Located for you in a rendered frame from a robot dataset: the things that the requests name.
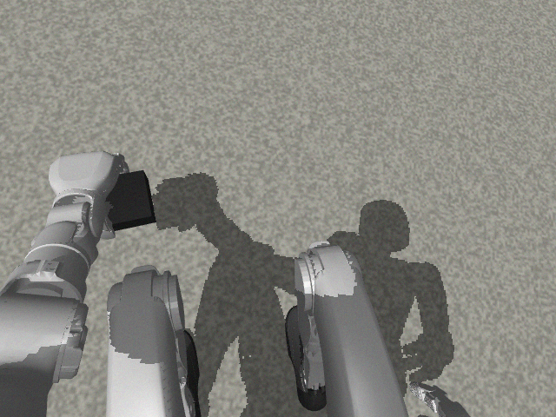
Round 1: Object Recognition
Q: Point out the left robot hand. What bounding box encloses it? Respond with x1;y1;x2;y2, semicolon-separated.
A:
49;151;129;240

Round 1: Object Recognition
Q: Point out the right robot hand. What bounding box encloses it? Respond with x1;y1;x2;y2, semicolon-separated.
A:
409;381;470;417

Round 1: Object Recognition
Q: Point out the right robot foot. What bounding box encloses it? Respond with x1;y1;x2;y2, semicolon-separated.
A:
285;306;327;411

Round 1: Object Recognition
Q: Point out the small box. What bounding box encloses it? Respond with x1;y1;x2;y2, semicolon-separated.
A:
104;170;156;231

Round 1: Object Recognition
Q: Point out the left robot foot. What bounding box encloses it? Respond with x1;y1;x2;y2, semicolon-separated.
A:
183;330;201;417

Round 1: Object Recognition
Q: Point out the left robot arm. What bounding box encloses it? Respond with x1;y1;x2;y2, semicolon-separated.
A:
0;189;106;417

